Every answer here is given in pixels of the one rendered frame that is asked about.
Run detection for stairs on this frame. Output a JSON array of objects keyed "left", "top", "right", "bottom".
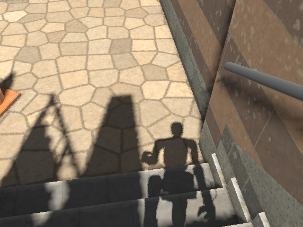
[{"left": 0, "top": 163, "right": 254, "bottom": 227}]

